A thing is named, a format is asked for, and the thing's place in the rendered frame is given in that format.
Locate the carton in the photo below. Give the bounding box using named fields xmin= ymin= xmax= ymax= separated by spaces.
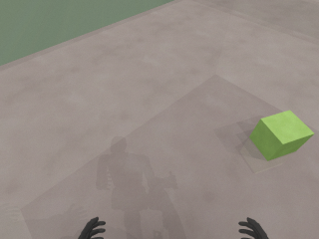
xmin=249 ymin=110 xmax=314 ymax=161

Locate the robot right hand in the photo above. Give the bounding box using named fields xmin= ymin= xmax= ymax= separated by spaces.
xmin=238 ymin=217 xmax=269 ymax=239

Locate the robot left hand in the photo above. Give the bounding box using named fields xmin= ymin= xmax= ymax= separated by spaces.
xmin=78 ymin=217 xmax=106 ymax=239

